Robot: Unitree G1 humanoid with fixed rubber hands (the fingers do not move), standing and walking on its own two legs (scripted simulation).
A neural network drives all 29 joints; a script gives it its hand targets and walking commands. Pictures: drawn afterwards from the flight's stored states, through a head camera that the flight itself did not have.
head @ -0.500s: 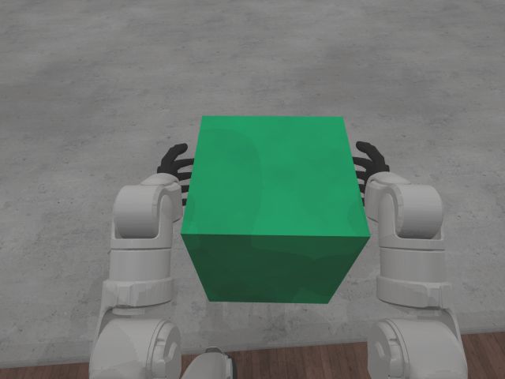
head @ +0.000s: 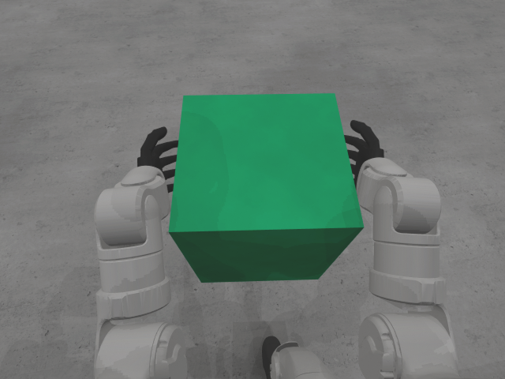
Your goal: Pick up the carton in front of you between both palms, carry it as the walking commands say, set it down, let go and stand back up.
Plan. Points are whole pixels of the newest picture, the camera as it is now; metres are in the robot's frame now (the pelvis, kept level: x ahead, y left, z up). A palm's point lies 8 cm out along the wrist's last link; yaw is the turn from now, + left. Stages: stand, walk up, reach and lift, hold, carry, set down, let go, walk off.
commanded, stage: carry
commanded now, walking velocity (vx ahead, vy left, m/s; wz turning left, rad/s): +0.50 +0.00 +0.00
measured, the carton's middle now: (259, 199) +0.38 -0.03 +0.06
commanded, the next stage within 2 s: none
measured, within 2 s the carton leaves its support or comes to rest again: neither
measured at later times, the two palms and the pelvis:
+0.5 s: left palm (178, 100) +0.70 +0.12 +0.00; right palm (304, 95) +0.71 -0.19 -0.01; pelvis +0.35 -0.04 -0.07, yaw -1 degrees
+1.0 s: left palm (200, 21) +0.99 +0.06 +0.03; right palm (306, 17) +0.99 -0.24 +0.04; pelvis +0.70 -0.09 -0.07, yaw -3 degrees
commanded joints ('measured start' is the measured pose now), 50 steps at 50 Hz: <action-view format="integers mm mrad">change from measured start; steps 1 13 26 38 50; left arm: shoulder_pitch -626 -878 -595 -398 -161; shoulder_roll -845 -1156 -1051 -970 -1037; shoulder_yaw -674 -688 -820 -717 -846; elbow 103 87 -2 39 -98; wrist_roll -317 -564 -495 -332 -387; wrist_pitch -9 -32 -137 -57 -10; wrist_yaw -208 -273 -269 -216 -293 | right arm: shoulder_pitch -611 -687 -490 -475 -17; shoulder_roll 1013 1108 1048 1090 1015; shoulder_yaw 718 586 778 772 756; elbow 42 10 -117 -137 -199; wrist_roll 443 339 321 448 257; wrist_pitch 39 38 -67 28 63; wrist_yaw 296 197 213 292 309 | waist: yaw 53 165 108 96 118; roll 161 -34 -95 117 174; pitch -344 -516 -530 -489 -383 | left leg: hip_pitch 109 -586 -102 330 85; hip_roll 142 110 -31 339 217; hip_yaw -108 -110 138 -249 90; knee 68 606 -227 -384 -92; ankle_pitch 579 238 708 858 903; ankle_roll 75 -41 13 136 -27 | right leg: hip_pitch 285 736 759 36 545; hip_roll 23 -223 -112 -13 33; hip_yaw -66 365 4 -14 -203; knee -101 -68 156 352 -92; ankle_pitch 171 -87 588 -663 -393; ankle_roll -17 -142 -3 69 35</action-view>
